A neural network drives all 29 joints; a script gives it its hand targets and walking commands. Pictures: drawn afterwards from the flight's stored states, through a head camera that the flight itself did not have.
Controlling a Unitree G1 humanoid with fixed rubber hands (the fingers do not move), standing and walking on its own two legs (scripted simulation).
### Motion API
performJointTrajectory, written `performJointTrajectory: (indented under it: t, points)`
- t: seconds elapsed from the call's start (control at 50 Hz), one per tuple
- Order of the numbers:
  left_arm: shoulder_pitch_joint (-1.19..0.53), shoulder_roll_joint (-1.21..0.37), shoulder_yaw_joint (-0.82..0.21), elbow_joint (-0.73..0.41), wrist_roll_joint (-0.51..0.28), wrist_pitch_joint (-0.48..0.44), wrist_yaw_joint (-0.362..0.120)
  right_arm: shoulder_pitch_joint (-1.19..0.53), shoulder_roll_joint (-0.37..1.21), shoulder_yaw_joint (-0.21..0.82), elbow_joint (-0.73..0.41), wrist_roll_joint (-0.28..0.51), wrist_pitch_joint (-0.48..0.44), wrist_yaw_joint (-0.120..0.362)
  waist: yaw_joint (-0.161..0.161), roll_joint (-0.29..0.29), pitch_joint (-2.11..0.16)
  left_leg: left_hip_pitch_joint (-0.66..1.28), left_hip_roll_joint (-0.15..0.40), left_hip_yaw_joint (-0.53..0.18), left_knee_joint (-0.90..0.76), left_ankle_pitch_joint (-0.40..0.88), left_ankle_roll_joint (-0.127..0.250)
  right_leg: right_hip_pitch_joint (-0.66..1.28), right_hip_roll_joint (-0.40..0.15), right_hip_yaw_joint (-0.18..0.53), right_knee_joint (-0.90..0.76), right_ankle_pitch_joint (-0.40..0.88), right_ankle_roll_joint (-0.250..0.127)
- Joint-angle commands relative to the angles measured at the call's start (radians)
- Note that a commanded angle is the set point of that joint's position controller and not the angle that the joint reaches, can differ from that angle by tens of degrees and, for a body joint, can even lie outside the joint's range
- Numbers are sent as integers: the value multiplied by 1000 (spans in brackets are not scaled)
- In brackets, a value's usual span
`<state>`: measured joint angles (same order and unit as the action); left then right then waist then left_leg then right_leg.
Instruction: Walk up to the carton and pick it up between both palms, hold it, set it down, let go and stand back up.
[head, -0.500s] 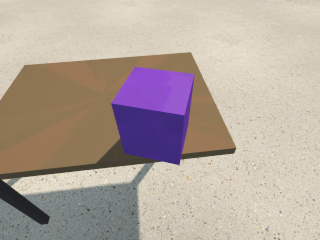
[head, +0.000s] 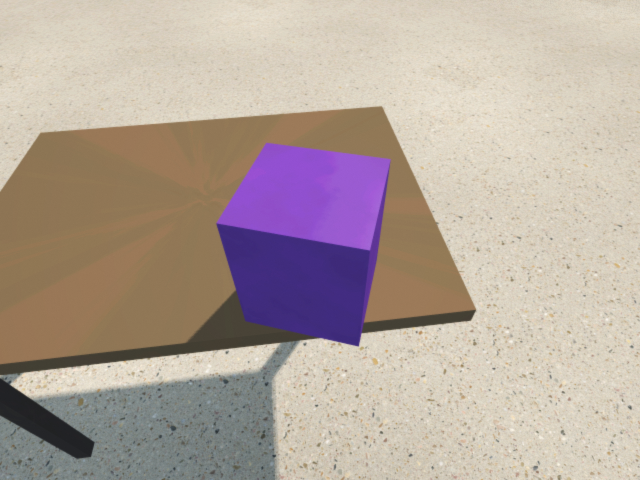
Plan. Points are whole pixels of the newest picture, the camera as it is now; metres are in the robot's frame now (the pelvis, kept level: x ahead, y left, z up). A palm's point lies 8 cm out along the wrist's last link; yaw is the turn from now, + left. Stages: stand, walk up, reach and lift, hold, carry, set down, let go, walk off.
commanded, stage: stand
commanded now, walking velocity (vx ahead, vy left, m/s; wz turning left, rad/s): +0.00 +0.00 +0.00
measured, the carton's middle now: (313, 245) +0.49 +0.03 -0.02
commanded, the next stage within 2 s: none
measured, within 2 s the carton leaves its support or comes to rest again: neither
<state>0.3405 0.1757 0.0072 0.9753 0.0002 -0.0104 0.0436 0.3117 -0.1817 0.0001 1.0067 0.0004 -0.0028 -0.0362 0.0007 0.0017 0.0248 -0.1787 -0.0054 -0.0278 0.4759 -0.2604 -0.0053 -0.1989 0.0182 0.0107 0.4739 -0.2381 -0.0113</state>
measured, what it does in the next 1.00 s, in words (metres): stands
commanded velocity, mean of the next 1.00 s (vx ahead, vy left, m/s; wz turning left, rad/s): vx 0.00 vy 0.00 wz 0.00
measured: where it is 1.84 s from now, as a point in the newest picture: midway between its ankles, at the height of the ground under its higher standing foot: outside the picture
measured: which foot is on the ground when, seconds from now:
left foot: down 0.00-1.00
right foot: down 0.00-1.00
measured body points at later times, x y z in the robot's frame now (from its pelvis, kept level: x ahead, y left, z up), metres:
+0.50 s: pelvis +0.01 +0.00 +0.00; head +0.01 +0.00 +0.45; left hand +0.02 +0.23 -0.15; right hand +0.01 -0.24 -0.15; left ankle +0.00 +0.12 -0.74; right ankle +0.01 -0.11 -0.74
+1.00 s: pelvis +0.01 +0.00 +0.00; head +0.02 -0.01 +0.45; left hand +0.01 +0.23 -0.15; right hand +0.00 -0.24 -0.15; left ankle +0.00 +0.12 -0.74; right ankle +0.01 -0.11 -0.74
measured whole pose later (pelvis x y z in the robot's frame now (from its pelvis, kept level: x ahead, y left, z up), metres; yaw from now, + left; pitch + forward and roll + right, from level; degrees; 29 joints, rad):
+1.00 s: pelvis +0.01 +0.00 +0.00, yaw -1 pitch -2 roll +0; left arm 0.31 0.16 0.00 1.06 0.00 -0.01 0.05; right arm 0.31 -0.17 0.01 1.07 0.00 0.00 -0.05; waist 0.00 0.00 0.05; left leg -0.14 0.01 -0.01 0.43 -0.26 -0.01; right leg -0.16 0.03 0.02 0.44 -0.23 -0.02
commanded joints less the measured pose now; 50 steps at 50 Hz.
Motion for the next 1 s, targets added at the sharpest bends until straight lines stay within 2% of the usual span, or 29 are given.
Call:
performJointTrajectory:
  t: [0.0, 0.3, 0.58, 0.98]
  points:
    - [69, 128, 28, -25, 0, -14, 11, 59, -125, -25, -34, 0, -15, -10, -1, 3, 57, -47, 91, -81, -108, 129, 11, 5, -105, 100, -112, 127, 2]
    - [47, 120, 22, 13, -1, -11, 14, 48, -120, -18, -4, 0, -12, -16, -1, 2, 56, -15, 94, -66, -117, 150, 7, 19, -103, 97, -124, 154, 1]
    - [43, 116, 18, 34, -3, -9, 15, 53, -114, -16, 16, -1, -11, -18, -1, -2, 68, -10, 95, -60, -132, 113, 3, 4, -100, 100, -139, 111, 2]
    - [43, 108, 17, 49, -2, -9, 16, 66, -109, -14, 24, -1, -11, -19, 0, 1, 71, -7, 98, -52, -133, 113, 2, 3, -99, 104, -145, 115, 0]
